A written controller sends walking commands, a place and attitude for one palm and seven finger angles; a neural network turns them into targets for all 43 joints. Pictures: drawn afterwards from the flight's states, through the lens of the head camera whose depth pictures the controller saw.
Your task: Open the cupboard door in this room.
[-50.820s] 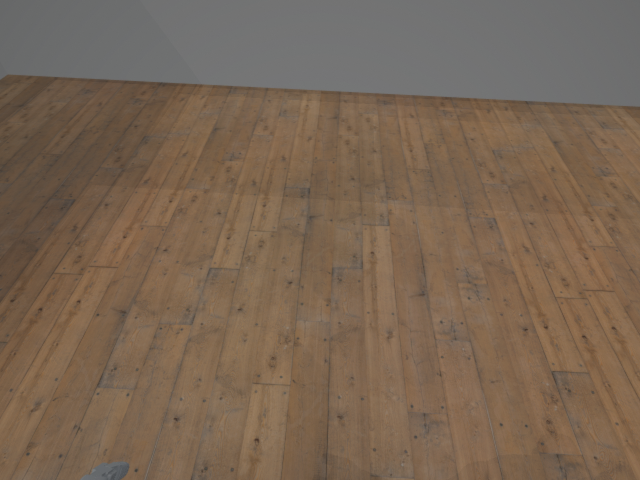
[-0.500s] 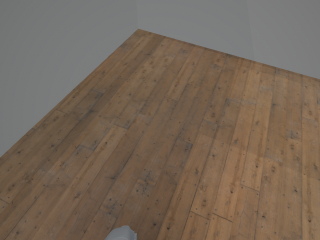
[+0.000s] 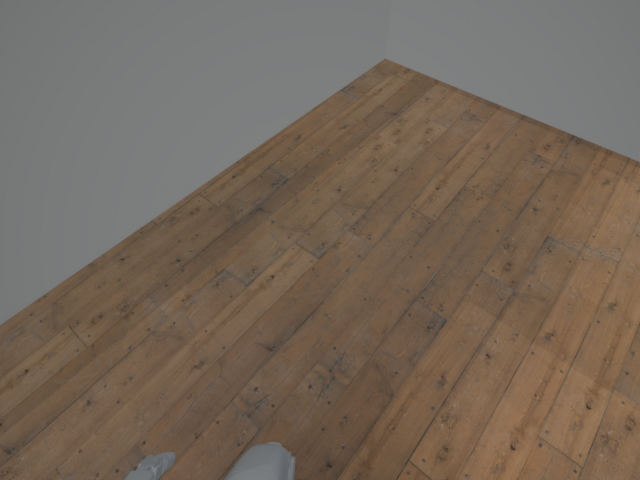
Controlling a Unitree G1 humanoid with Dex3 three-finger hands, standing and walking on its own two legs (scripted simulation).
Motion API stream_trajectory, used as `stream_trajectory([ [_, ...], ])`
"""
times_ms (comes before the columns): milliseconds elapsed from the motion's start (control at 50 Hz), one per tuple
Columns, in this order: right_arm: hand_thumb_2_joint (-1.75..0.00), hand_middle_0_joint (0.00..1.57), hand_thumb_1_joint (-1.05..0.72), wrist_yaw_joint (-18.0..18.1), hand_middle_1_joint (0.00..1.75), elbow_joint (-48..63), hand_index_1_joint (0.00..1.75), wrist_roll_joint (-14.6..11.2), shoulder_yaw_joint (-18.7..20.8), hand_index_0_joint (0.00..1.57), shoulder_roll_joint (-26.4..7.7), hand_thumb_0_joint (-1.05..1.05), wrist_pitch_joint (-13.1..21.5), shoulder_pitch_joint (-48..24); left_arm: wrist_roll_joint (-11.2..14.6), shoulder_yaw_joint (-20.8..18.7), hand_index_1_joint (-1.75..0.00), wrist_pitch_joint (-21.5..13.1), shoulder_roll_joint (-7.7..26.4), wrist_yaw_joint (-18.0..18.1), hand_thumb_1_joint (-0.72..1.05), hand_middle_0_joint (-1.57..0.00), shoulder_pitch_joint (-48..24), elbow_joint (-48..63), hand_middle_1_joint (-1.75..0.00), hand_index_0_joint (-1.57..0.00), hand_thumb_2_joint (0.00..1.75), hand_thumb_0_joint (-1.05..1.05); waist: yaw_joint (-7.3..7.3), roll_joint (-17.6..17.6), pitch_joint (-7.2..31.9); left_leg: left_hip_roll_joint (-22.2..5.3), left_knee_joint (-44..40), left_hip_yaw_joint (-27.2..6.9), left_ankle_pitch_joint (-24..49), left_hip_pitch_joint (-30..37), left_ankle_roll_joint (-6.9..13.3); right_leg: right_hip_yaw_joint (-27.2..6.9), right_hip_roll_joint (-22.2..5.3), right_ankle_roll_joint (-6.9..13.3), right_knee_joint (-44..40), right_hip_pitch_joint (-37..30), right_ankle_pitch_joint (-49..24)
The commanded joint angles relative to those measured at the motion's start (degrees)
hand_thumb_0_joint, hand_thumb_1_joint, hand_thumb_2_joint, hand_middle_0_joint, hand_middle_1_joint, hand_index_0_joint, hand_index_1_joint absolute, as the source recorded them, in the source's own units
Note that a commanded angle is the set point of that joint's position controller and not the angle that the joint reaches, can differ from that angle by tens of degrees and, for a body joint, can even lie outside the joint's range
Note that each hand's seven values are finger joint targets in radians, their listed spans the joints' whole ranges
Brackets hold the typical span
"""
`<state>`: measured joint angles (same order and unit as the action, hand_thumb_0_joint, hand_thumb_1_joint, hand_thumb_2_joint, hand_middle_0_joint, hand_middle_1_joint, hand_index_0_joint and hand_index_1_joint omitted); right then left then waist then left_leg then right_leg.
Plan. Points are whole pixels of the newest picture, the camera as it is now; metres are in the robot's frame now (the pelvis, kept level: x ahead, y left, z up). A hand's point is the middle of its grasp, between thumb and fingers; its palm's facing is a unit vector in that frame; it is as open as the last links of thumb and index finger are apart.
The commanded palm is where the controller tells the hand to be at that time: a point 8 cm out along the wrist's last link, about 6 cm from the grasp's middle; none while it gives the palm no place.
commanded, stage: turn to face it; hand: left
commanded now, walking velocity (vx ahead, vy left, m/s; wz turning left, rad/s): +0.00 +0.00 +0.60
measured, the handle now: out of the picture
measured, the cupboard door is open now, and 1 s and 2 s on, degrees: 40 40 40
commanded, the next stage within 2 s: none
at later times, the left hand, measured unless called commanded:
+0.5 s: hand out of the picture +0.07 +0.22 -0.15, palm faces +0.32 -0.91 -0.28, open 7.4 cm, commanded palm none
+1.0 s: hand out of the picture -0.04 +0.18 -0.18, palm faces +0.61 -0.75 -0.24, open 7.4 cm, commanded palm none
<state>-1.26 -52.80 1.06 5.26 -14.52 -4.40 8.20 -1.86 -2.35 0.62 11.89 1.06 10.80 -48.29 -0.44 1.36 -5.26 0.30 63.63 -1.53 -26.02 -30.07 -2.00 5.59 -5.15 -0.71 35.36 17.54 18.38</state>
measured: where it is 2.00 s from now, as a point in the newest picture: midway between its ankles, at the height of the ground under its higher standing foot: outside the picture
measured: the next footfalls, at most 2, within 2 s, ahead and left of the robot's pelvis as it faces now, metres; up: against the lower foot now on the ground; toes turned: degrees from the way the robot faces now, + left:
left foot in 0.20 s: +0.04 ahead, +0.12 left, +0.00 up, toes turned +14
right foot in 0.52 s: +0.12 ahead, -0.14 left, +0.00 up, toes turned +16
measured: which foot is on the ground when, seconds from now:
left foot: up 0.00-0.18, down 0.20-0.52, up 0.54-0.86, down 0.88-1.00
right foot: down 0.00-0.20, up 0.22-0.50, down 0.52-0.88, up 0.90-1.00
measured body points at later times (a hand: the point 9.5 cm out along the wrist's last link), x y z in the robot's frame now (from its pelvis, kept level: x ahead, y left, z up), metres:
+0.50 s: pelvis +0.03 -0.03 +0.00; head +0.09 -0.01 +0.45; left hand +0.05 +0.26 -0.13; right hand +0.19 -0.25 -0.14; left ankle +0.00 +0.12 -0.73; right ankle +0.07 -0.15 -0.71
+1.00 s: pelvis +0.04 -0.03 +0.00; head +0.07 +0.03 +0.44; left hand -0.07 +0.22 -0.16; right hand +0.29 -0.16 -0.12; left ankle -0.01 +0.07 -0.73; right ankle +0.10 -0.16 -0.67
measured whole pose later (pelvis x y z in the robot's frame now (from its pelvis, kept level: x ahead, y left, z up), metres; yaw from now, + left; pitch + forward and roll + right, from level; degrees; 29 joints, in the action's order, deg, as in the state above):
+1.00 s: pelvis +0.04 -0.03 +0.00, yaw +37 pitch +1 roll +0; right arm -0.3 -50.5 1.3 3.1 -12.3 -1.4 6.8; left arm -1.3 -4.2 3.8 15.4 0.7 11.6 -52.5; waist 0.6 -4.0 -5.8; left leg 0.2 35.1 1.2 -17.5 -19.1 1.3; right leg 3.7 -6.0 -4.2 61.3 26.1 29.0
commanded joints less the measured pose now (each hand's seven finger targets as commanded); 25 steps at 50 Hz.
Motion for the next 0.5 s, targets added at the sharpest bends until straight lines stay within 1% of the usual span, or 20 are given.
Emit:
stream_trajectory([
  [0,-0.9,0.2,-0.9,-0.7,0.3,5.63,0.3,-0.34,-0.01,0.2,-2.28,0.0,1.75,-2.76,0.01,-2.89,-0.3,-1.24,9.96,0.82,0.9,-0.2,0.66,3.65,-0.3,-0.2,0.9,0.0,0.72,-13.77,6.05,-2.1,-5.27,3.89,-1.16,-0.39,-1.73,-5.14,-13.29,6.61,-13.44,-9.2,-27.22],
  [40,-0.9,0.2,-0.9,-0.73,0.3,5.96,0.3,-0.6,-0.68,0.2,-1.12,0.0,2.23,-4.61,0.03,-3.48,-0.3,-1.31,11.8,0.77,0.9,-0.2,4.62,2.04,-0.3,-0.2,0.9,0.0,2.89,-12.67,7.75,-0.97,-14.54,6.43,-1.77,1.62,-1.69,-4.17,-14.33,6.94,-10.39,-14.8,-35.41],
  [60,-0.9,0.2,-0.9,-0.72,0.3,6.12,0.3,-0.74,-0.83,0.2,-0.96,0.0,2.49,-5.06,-0.09,-3.74,-0.3,-1.28,12.22,0.78,0.9,-0.2,5.51,1.27,-0.3,-0.2,0.9,0.0,3.43,-12.85,8.21,-0.78,-18.15,7.0,-2.08,2.87,-1.38,-4.01,-15.17,7.09,-9.13,-16.35,-37.46],
  [100,-0.9,0.2,-0.9,-0.57,0.3,5.91,0.3,-0.77,-0.85,0.2,-1.41,0.0,2.68,-3.32,0.18,-4.1,-0.3,-1.14,13.19,0.56,0.9,-0.2,5.77,0.95,-0.3,-0.2,0.9,0.0,2.71,-13.47,8.84,-0.01,-25.29,8.47,2.06,6.81,-0.83,-2.36,-15.24,5.9,-6.55,-15.81,-38.32],
  [120,-0.9,0.2,-0.9,-0.48,0.3,5.5,0.3,-0.65,-0.75,0.2,-2.12,0.0,2.84,-1.55,0.4,-4.25,-0.3,-1.06,13.2,0.4,0.9,-0.2,5.14,0.93,-0.3,-0.2,0.9,0.0,1.59,-12.77,9.19,0.0,-30.26,8.48,6.32,10.57,-0.39,-0.62,-14.77,4.38,-4.33,-14.01,-36.06],
  [140,-0.9,0.2,-0.9,-0.46,0.3,4.8,0.3,-0.49,-0.38,0.2,-3.67,0.0,3.06,1.41,0.84,-4.28,-0.3,-0.82,12.79,0.23,0.9,-0.2,4.12,1.19,-0.3,-0.2,0.9,0.0,-0.37,-10.68,10.18,-0.48,-36.75,7.56,12.85,17.6,0.38,1.29,-13.96,2.18,0.04,-9.34,-31.43],
  [160,-0.9,0.2,-0.9,-0.38,0.3,4.36,0.3,-0.05,0.79,0.2,-8.32,0.0,3.48,4.87,1.12,-3.9,-0.3,-0.47,10.43,-0.05,0.9,-0.2,3.83,2.27,-0.3,-0.2,0.9,0.0,-2.21,1.25,12.76,-9.12,-40.48,-3.43,25.9,27.98,3.92,4.35,-9.94,-1.35,10.48,1.41,-16.96],
  [180,-0.9,0.2,-0.9,0.2,0.3,3.76,0.3,0.39,2.48,0.2,-14.84,0.0,3.48,9.31,1.36,-2.56,-0.3,-0.17,6.12,-0.35,0.9,-0.2,1.14,5.27,-0.3,-0.2,0.9,0.0,-4.98,18.54,12.31,-24.85,-41.94,-23.59,50.72,33.0,13.91,3.89,-2.0,-5.34,22.93,17.02,20.44],
  [200,-0.9,0.2,-0.9,0.87,0.3,2.44,0.3,0.37,2.46,0.2,-15.31,0.0,3.19,12.5,0.61,-2.39,-0.3,0.51,7.9,-0.01,0.9,-0.2,-3.13,6.65,-0.3,-0.2,0.9,0.0,-6.24,9.18,11.89,-26.98,-41.15,-23.35,48.2,31.11,17.5,-2.93,-2.0,-4.22,29.71,19.22,20.0],
  [220,-0.9,0.2,-0.9,1.72,0.3,2.34,0.3,0.47,2.2,0.2,-14.0,0.0,3.6,11.79,0.7,-2.53,-0.3,0.52,6.17,0.23,0.9,-0.2,-4.83,5.77,-0.3,-0.2,0.9,0.0,-5.47,11.72,12.86,-22.45,-40.66,-21.93,46.98,29.86,16.06,-5.06,-1.62,-4.18,31.84,20.26,16.58],
  [240,-0.9,0.2,-0.9,2.17,0.3,3.1,0.3,0.41,1.67,0.2,-12.12,0.0,3.71,8.14,0.87,-2.68,-0.3,0.46,6.57,0.11,0.9,-0.2,-4.21,4.68,-0.3,-0.2,0.9,0.0,-3.91,13.19,11.1,-19.44,-40.48,-17.39,46.05,27.18,14.28,-6.36,-1.63,-4.18,32.31,19.54,12.72],
  [260,-0.9,0.2,-0.9,2.31,0.3,3.93,0.3,0.35,1.14,0.2,-10.36,0.0,3.88,4.97,0.87,-2.73,-0.3,0.56,6.71,-0.24,0.9,-0.2,-3.46,3.59,-0.3,-0.2,0.9,0.0,-2.31,10.67,10.04,-16.71,-40.58,-13.56,44.58,24.58,12.36,-6.3,-1.43,-4.3,31.71,17.54,9.05],
  [300,-0.9,0.2,-0.9,2.33,0.3,4.4,0.3,0.38,0.7,0.2,-9.86,0.0,4.13,3.16,1.09,-2.73,-0.3,0.79,6.4,-0.58,0.9,-0.2,-1.57,2.42,-0.3,-0.2,0.9,0.0,-0.73,7.95,10.23,-14.01,-40.18,-10.29,44.28,24.63,10.97,-5.38,-0.11,-4.43,27.07,14.7,7.15],
  [340,-0.9,0.2,-0.9,2.18,0.3,4.24,0.3,0.47,0.85,0.2,-10.19,0.0,4.0,3.27,1.24,-2.58,-0.3,0.95,6.22,-0.56,0.9,-0.2,-2.26,2.58,-0.3,-0.2,0.9,0.0,-1.06,6.92,9.4,-13.61,-40.86,-10.99,40.43,22.46,10.98,-4.86,0.98,-4.22,21.25,11.49,7.11],
  [360,-0.9,0.2,-0.9,2.11,0.3,4.2,0.3,0.52,0.96,0.2,-10.31,0.0,3.85,2.91,1.17,-2.5,-0.3,0.92,6.15,-0.64,0.9,-0.2,-2.57,2.8,-0.3,-0.2,0.9,0.0,-0.89,7.39,8.71,-13.12,-41.1,-10.94,38.07,21.3,10.66,-4.37,1.55,-4.08,18.1,9.9,7.08],
  [400,-0.9,0.2,-0.9,1.93,0.3,4.79,0.3,0.65,1.24,0.2,-10.61,0.0,3.42,1.33,1.34,-2.4,-0.3,0.81,5.97,-0.58,0.9,-0.2,-1.45,2.8,-0.3,-0.2,0.9,0.0,-0.36,8.55,8.3,-12.54,-40.66,-12.79,34.94,17.82,10.49,-3.37,3.15,-3.7,10.31,4.5,6.78],
  [420,-0.9,0.2,-0.9,1.87,0.3,5.05,0.3,0.59,1.35,0.2,-10.95,0.0,3.21,0.36,1.4,-2.43,-0.3,0.64,6.05,-0.57,0.9,-0.2,-0.19,2.6,-0.3,-0.2,0.9,0.0,0.18,8.84,8.28,-12.11,-39.93,-13.63,33.76,15.96,10.11,-2.73,4.13,-3.46,6.67,1.16,5.25],
  [440,-0.9,0.2,-0.9,1.82,0.3,5.51,0.3,0.44,1.55,0.2,-10.85,0.0,2.98,-0.97,1.42,-2.62,-0.3,0.44,6.26,-0.5,0.9,-0.2,2.12,2.13,-0.3,-0.2,0.9,0.0,1.39,8.28,8.18,-11.28,-38.61,-14.03,30.76,12.67,9.39,-2.34,4.76,-3.23,1.84,-3.53,1.44],
  [460,-0.9,0.2,-0.9,1.68,0.3,6.13,0.3,0.09,1.56,0.2,-10.36,0.0,2.88,-2.5,1.3,-2.95,-0.3,-0.02,7.27,-0.44,0.9,-0.2,5.48,1.54,-0.3,-0.2,0.9,0.0,3.24,7.02,8.6,-9.19,-35.84,-13.03,26.22,9.32,7.58,-2.34,4.43,-2.97,-5.95,-9.24,-4.02],
  [480,-0.9,0.2,-0.9,1.37,0.3,6.75,0.3,-0.43,1.34,0.2,-7.63,0.0,2.85,-2.28,0.71,-3.71,-0.3,-0.77,10.62,0.0,0.9,-0.2,7.64,1.3,-0.3,-0.2,0.9,0.0,4.25,-2.09,9.3,-4.3,-28.21,-9.38,14.91,2.03,4.08,-9.42,-3.19,-1.14,-15.38,-16.99,-4.78],
])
